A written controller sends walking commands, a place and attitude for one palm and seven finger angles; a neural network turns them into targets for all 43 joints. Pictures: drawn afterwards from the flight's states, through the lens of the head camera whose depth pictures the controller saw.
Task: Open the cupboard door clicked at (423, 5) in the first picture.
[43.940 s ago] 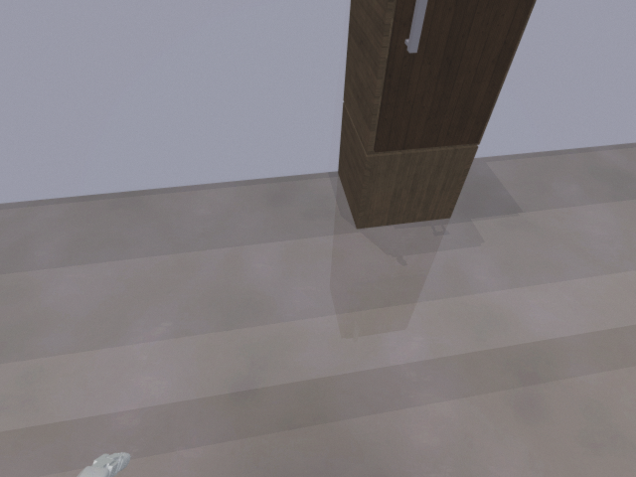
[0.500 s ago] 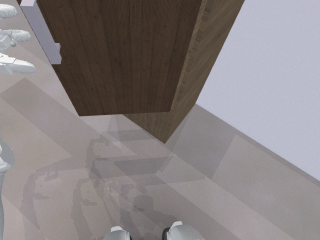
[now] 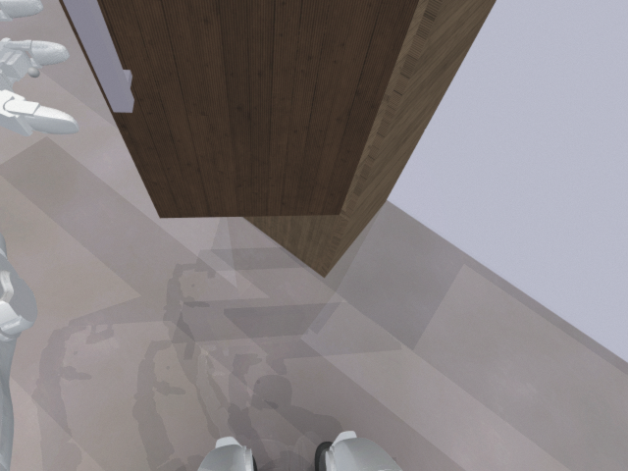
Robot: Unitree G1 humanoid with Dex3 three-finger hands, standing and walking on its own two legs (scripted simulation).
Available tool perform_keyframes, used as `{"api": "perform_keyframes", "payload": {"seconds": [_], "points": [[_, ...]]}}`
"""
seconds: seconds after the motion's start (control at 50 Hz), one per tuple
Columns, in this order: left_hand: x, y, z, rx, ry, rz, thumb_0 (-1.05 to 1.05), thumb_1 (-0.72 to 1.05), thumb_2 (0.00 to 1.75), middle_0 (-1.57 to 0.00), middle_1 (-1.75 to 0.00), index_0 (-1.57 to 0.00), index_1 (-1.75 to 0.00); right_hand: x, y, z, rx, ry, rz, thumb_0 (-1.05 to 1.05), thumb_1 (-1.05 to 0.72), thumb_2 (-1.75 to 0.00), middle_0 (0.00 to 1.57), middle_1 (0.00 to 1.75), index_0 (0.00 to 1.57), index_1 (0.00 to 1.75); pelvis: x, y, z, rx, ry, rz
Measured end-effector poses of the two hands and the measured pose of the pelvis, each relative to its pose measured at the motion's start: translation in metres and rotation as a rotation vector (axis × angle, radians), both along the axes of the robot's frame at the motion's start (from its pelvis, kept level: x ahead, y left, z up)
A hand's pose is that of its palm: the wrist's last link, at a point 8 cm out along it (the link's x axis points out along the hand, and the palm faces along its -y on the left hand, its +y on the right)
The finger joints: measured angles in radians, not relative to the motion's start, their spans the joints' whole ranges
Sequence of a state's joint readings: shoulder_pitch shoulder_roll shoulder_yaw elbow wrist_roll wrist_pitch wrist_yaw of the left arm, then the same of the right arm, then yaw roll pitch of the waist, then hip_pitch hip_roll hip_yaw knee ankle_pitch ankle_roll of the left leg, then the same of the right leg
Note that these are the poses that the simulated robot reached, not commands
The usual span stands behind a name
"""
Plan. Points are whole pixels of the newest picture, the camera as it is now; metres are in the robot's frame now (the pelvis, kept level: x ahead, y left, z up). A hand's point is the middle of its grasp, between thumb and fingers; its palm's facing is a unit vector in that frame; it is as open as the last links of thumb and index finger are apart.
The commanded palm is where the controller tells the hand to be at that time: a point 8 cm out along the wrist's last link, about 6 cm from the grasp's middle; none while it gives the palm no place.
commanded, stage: slide the fingers in behind the handle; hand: left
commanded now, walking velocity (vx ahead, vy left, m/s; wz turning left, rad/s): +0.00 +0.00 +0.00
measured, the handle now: (105, 42) +0.59 +0.19 +0.14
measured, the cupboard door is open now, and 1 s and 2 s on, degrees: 42 42 42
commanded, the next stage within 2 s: close the thumb around the handle in 1.66 s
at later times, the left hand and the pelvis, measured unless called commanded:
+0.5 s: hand (70, 77) +0.53 +0.22 +0.14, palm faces +0.01 -1.00 +0.01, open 14.0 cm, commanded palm +0.51 +0.26 +0.13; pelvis +0.00 -0.01 +0.00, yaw +0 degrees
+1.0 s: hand (109, 74) +0.54 +0.18 +0.14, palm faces -0.01 -1.00 +0.03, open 14.0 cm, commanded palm +0.51 +0.22 +0.13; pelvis +0.00 -0.02 +0.00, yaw +0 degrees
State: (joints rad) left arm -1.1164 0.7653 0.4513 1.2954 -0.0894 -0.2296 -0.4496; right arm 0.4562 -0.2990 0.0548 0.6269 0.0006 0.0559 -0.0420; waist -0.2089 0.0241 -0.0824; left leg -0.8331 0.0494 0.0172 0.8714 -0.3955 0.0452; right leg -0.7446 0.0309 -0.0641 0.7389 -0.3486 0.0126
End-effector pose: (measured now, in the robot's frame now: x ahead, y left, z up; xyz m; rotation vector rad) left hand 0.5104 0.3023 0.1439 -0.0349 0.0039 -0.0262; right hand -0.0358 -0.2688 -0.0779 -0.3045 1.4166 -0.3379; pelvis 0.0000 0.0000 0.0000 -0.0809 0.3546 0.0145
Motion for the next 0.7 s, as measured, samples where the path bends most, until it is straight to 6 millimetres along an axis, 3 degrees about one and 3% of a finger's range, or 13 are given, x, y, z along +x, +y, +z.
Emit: {"api": "perform_keyframes", "payload": {"seconds": [0.28,0.7], "points": [[0.003,-0.023,0.000,0.018,0.009,-0.001,-0.01,-0.49,0.30,-0.30,-1.20,-0.30,-1.20,0.003,0.014,-0.011,0.074,-0.005,-0.015,0.00,-0.91,-0.90,0.20,0.30,0.21,0.30,0.006,0.000,0.001,0.007,-0.014,-0.004],[-0.007,-0.042,0.000,0.021,0.018,0.003,-0.01,-0.50,0.30,-0.30,-1.20,-0.30,-1.20,0.000,-0.015,-0.006,0.032,-0.028,-0.006,0.01,-0.91,-0.90,0.20,0.30,0.21,0.30,-0.002,-0.014,0.002,0.017,-0.035,0.004]]}}
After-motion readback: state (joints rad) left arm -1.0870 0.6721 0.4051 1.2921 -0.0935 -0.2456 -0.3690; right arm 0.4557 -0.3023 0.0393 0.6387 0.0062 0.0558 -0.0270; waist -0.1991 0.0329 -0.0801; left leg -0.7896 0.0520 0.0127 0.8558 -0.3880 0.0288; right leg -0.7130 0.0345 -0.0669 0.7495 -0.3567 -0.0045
